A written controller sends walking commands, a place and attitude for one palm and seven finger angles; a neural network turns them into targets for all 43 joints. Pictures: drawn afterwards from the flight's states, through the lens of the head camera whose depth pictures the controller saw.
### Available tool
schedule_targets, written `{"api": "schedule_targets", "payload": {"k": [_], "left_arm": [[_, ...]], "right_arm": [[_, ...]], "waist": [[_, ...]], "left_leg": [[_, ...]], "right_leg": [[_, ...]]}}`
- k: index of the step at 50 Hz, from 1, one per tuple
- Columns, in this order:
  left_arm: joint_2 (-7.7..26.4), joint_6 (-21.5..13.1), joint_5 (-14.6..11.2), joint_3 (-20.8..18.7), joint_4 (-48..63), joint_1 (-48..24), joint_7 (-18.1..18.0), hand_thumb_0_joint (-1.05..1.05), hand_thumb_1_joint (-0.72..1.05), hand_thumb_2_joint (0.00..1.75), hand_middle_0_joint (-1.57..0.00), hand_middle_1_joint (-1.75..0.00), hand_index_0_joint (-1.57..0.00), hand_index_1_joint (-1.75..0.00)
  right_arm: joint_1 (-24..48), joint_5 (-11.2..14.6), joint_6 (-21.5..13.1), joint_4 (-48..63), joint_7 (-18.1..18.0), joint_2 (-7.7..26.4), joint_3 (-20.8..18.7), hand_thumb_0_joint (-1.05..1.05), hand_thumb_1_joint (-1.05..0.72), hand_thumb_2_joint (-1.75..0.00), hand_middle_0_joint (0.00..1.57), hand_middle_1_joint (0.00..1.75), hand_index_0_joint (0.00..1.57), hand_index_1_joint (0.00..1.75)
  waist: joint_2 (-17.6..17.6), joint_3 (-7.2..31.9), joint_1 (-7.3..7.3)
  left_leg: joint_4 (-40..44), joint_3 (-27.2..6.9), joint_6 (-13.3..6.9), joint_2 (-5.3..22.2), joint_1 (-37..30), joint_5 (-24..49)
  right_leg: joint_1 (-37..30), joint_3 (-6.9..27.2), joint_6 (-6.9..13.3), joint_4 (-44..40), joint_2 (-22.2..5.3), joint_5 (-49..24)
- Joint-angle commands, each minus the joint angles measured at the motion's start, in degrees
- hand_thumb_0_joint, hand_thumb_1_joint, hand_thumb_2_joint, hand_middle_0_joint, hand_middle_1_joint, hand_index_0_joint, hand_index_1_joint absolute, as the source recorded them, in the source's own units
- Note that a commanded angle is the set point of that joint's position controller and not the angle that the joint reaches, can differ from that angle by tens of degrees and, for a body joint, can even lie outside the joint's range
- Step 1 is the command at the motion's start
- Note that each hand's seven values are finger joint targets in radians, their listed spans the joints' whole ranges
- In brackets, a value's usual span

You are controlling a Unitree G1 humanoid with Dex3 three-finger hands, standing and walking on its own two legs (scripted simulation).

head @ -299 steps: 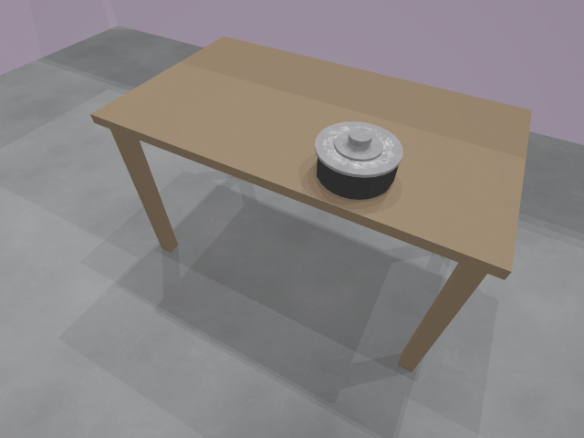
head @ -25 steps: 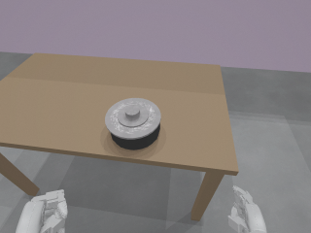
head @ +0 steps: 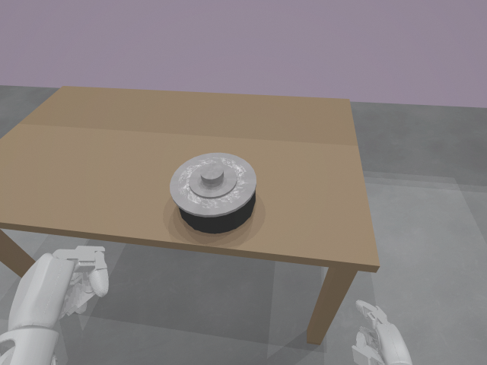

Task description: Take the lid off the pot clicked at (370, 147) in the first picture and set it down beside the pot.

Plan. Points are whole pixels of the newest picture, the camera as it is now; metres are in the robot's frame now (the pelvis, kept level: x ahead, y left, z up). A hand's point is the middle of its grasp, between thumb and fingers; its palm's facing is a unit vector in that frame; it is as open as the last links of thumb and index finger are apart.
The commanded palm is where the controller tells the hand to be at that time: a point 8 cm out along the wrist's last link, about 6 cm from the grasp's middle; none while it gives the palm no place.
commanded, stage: reach forward and open the fingers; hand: left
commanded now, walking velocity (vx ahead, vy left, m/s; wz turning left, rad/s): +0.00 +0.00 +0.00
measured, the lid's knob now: (212, 173) +0.51 +0.15 +0.01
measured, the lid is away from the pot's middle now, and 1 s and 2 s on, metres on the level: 0.00 0.00 0.00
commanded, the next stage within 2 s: move the open hand above the knob in 1.00 s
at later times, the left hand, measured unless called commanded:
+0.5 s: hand (88, 288) +0.19 +0.26 +0.08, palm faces -0.26 -0.10 -0.96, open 5.2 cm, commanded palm +0.19 +0.26 +0.13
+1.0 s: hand (104, 256) +0.24 +0.26 +0.08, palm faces -0.23 -0.07 -0.97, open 10.0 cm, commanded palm +0.23 +0.26 +0.14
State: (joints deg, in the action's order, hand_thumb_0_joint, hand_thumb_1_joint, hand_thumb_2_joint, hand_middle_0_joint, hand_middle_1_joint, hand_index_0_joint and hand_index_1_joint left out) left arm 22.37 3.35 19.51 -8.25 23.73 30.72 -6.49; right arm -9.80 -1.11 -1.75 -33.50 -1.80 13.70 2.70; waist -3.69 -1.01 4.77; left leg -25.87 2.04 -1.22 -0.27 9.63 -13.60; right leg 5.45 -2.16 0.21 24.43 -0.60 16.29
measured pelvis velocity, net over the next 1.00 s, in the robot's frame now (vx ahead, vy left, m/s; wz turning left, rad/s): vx -0.04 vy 0.02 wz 0.02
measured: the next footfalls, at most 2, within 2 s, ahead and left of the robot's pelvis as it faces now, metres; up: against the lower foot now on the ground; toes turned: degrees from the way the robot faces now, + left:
none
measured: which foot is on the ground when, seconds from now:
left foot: down 0.00-1.00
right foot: down 0.00-1.00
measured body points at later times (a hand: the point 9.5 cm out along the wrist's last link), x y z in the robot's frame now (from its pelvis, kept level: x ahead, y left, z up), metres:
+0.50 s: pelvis -0.03 +0.00 +0.00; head -0.04 -0.04 +0.45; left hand +0.19 +0.26 +0.13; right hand +0.18 -0.22 -0.09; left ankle +0.01 +0.10 -0.74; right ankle -0.03 -0.12 -0.74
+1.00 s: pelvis -0.04 +0.02 +0.00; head -0.04 -0.03 +0.45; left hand +0.24 +0.26 +0.13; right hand +0.16 -0.20 -0.11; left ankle +0.01 +0.10 -0.74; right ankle -0.03 -0.12 -0.74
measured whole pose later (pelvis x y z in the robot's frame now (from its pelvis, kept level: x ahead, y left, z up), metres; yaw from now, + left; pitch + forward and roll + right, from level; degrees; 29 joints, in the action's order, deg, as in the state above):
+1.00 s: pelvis -0.04 +0.02 +0.00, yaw +1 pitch -3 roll +0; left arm 32.1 -1.1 47.8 3.5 -2.9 -3.1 11.7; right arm -6.1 1.6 7.1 -35.5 -0.5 15.7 1.3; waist -6.6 -2.6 2.6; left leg -21.5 1.7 -2.8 -1.8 11.5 -7.5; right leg 7.7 -2.5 -0.7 21.8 -1.9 11.4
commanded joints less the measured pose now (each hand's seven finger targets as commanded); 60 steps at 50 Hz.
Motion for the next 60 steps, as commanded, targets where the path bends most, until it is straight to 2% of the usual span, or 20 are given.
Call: {"api": "schedule_targets", "payload": {"k": [1,3,5,7,9,12,15,17,20,25,28,31,35,39,47,51,52,55,57,60], "left_arm": [[14.7,5.0,20.5,-4.8,8.9,0.0,-2.0,0.0,0.75,0.9,-1.18,-1.39,-1.18,-1.39],[16.6,5.9,25.0,-3.3,7.0,-5.9,-0.5,0.0,0.69,0.94,-1.16,-1.29,-1.16,-1.29],[18.2,5.7,26.5,-2.2,5.1,-7.8,2.0,0.0,0.62,0.98,-1.18,-1.15,-1.18,-1.15],[19.4,4.7,26.0,-1.5,5.5,-9.9,5.2,0.0,0.55,1.02,-1.15,-1.07,-1.15,-1.07],[20.7,3.5,24.8,-1.6,0.7,-10.6,8.5,0.0,0.49,1.06,-1.13,-1.0,-1.13,-1.0],[25.0,0.9,24.9,-3.0,0.1,-22.0,12.4,0.0,0.4,1.1,-1.1,-0.9,-1.1,-0.9],[27.1,-2.3,25.2,-3.7,-1.5,-25.1,15.2,0.0,0.31,1.14,-1.06,-0.79,-1.06,-0.79],[25.8,-3.6,25.4,-3.1,-3.4,-24.8,16.6,0.0,0.25,1.15,-1.04,-0.72,-1.04,-0.72],[24.0,-5.2,24.6,-2.1,-8.7,-25.3,17.5,0.0,0.17,1.17,-1.0,-0.61,-1.0,-0.61],[25.2,-7.1,25.7,-1.7,-6.7,-35.4,16.4,0.0,0.04,1.2,-0.93,-0.44,-0.93,-0.44],[25.5,-6.7,26.5,-2.3,-11.0,-34.9,15.8,0.0,-0.05,1.22,-0.9,-0.33,-0.9,-0.33],[23.3,-5.8,26.8,0.0,-12.6,-37.4,15.8,0.0,-0.13,1.25,-0.86,-0.22,-0.86,-0.22],[24.8,-6.2,27.1,0.2,-11.5,-41.6,15.5,0.0,-0.25,1.29,-0.81,-0.08,-0.81,-0.08],[22.9,-5.4,27.3,2.3,-15.4,-44.8,15.6,0.0,-0.25,1.29,-0.81,-0.08,-0.81,-0.08],[23.8,-4.7,28.5,2.5,-15.7,-48.9,15.8,0.0,-0.25,1.3,-0.81,-0.08,-0.81,-0.08],[22.6,-3.5,28.5,3.3,-18.8,-50.0,16.2,0.0,-0.25,1.3,-0.81,-0.08,-0.81,-0.08],[22.8,-3.6,28.5,3.9,-17.6,-51.5,16.3,0.0,-0.25,1.3,-0.81,-0.08,-0.81,-0.08],[23.8,-3.7,28.6,3.6,-16.8,-53.7,16.4,0.0,-0.25,1.3,-0.81,-0.08,-0.81,-0.08],[21.7,-0.2,28.0,6.7,-20.9,-55.6,18.1,0.0,-0.25,1.3,-0.81,-0.08,-0.81,-0.08],[22.8,-0.1,27.8,7.0,-18.8,-58.0,19.3,0.0,-0.25,1.3,-0.81,-0.08,-0.81,-0.08]], "right_arm": [[12.9,0.7,3.9,11.0,1.0,7.7,-3.5,0.0,-0.9,-0.9,0.2,0.3,0.2,0.3],[13.8,1.0,5.2,10.8,0.9,8.0,-3.6,0.0,-0.9,-0.9,0.2,0.3,0.2,0.3],[13.8,1.4,5.5,10.5,0.6,8.0,-4.0,0.0,-0.9,-0.9,0.2,0.3,0.2,0.3],[14.1,2.1,5.0,10.9,0.4,7.8,-3.8,0.0,-0.9,-0.9,0.2,0.3,0.2,0.3],[13.1,2.2,4.9,9.8,-0.2,7.8,-3.9,0.0,-0.9,-0.9,0.2,0.3,0.2,0.3],[13.5,2.3,4.9,9.4,-0.9,8.0,-3.3,0.0,-0.9,-0.9,0.2,0.3,0.2,0.3],[13.3,2.0,4.8,9.1,-1.3,7.7,-3.3,0.0,-0.9,-0.9,0.2,0.3,0.2,0.3],[13.0,2.0,4.7,8.9,-0.8,7.3,-3.1,0.0,-0.9,-0.9,0.2,0.3,0.2,0.3],[12.1,2.0,5.4,8.4,-0.2,7.6,-3.7,0.0,-0.9,-0.9,0.2,0.3,0.2,0.3],[13.1,2.0,5.4,8.6,0.1,7.3,-3.7,0.0,-0.9,-0.9,0.2,0.3,0.2,0.3],[12.6,2.0,5.4,7.9,0.4,7.3,-3.8,0.0,-0.9,-0.9,0.2,0.3,0.2,0.3],[14.0,2.5,5.7,8.3,0.8,7.3,-3.8,0.0,-0.9,-0.9,0.2,0.3,0.2,0.3],[13.1,2.2,5.4,7.7,0.6,7.4,-3.9,0.0,-0.9,-0.9,0.2,0.3,0.2,0.3],[13.1,2.6,5.9,7.1,0.7,7.5,-3.7,0.0,-0.9,-0.9,0.2,0.3,0.2,0.3],[12.9,2.5,6.1,7.4,0.9,7.5,-3.5,0.0,-0.9,-0.9,0.2,0.3,0.2,0.3],[13.0,2.9,6.9,7.5,1.2,7.7,-3.7,0.0,-0.9,-0.9,0.2,0.3,0.2,0.3],[12.4,2.8,6.9,7.3,1.2,7.8,-3.6,0.0,-0.9,-0.9,0.2,0.3,0.2,0.3],[12.3,2.6,7.0,7.2,1.0,7.8,-3.6,0.0,-0.9,-0.9,0.2,0.3,0.2,0.3],[12.5,3.1,7.2,6.7,1.5,8.3,-3.6,0.0,-0.9,-0.9,0.2,0.3,0.2,0.3],[12.8,2.9,6.8,7.2,1.4,8.2,-3.5,0.0,-0.9,-0.9,0.2,0.3,0.2,0.3]], "waist": [[-1.4,7.3,0.88],[2.0,8.4,-0.18],[2.2,10.4,-0.34],[1.2,12.6,-0.72],[4.5,8.4,-1.28],[3.2,6.3,-2.13],[0.2,6.9,-1.46],[-1.0,7.3,-1.46],[1.8,4.3,-1.69],[-1.2,7.3,-1.57],[0.1,7.7,-1.27],[0.4,6.5,-1.69],[-0.9,9.9,-1.42],[0.0,6.7,-2.1],[-0.9,11.8,-1.91],[0.2,9.2,-2.37],[0.3,11.7,-2.35],[-0.8,13.3,-2.52],[0.8,12.6,-3.35],[0.4,14.1,-3.18]], "left_leg": [[2.1,-3.0,0.1,1.4,-0.9,16.9],[2.1,-3.0,-0.7,0.9,0.0,12.4],[2.0,-3.3,-1.3,0.7,-1.5,11.9],[1.9,-3.5,-1.6,0.4,-2.6,12.7],[2.0,-3.3,-2.1,-0.2,-2.0,12.2],[3.1,-3.4,-2.4,-0.4,-2.5,10.2],[3.9,-3.8,-2.4,-0.7,-4.4,11.2],[4.2,-3.5,-2.3,-0.6,-5.2,12.0],[4.9,-3.1,-2.3,-0.7,-4.5,10.4],[6.6,-3.9,-2.1,-0.5,-5.8,7.4],[6.9,-3.8,-2.0,-0.5,-5.2,6.8],[7.5,-4.0,-2.0,-0.5,-4.4,4.7],[7.8,-4.5,-2.0,-0.6,-5.4,5.6],[8.8,-4.8,-1.7,-0.3,-3.8,3.3],[8.4,-5.2,-1.6,-0.3,-5.5,6.9],[7.8,-4.9,-1.7,-0.4,-4.8,7.2],[7.9,-4.9,-1.7,-0.4,-5.5,8.1],[6.6,-4.6,-1.7,-0.7,-6.7,11.4],[6.9,-4.6,-1.6,-1.1,-5.4,10.7],[5.9,-4.8,-1.9,-1.4,-6.8,12.3]], "right_leg": [[4.8,3.8,3.4,-1.4,1.2,-14.0],[5.5,3.8,2.6,-2.0,0.8,-10.5],[4.8,3.5,1.9,-2.6,0.4,-10.7],[3.1,3.3,1.4,-2.5,0.2,-12.4],[4.1,3.1,0.8,-3.8,0.2,-13.9],[4.3,2.6,0.7,-5.2,-0.1,-11.7],[3.2,2.1,0.8,-6.2,0.0,-11.7],[2.7,1.9,1.0,-6.5,0.1,-11.8],[4.3,1.4,1.0,-7.8,0.5,-10.3],[3.8,1.4,1.4,-8.3,0.7,-5.1],[3.5,1.3,1.6,-8.4,0.9,-4.2],[4.5,1.8,1.8,-8.8,1.4,-2.6],[3.0,1.2,1.8,-7.7,1.0,-3.7],[4.8,0.5,1.8,-7.8,1.2,-2.1],[3.0,0.3,2.2,-6.4,1.3,-4.8],[4.7,0.4,2.3,-6.7,1.8,-5.5],[3.5,0.1,2.2,-6.3,1.4,-6.0],[3.2,0.3,2.2,-5.9,1.3,-9.4],[3.0,0.0,2.0,-5.5,1.3,-9.7],[2.8,0.3,1.9,-5.2,1.4,-11.4]]}}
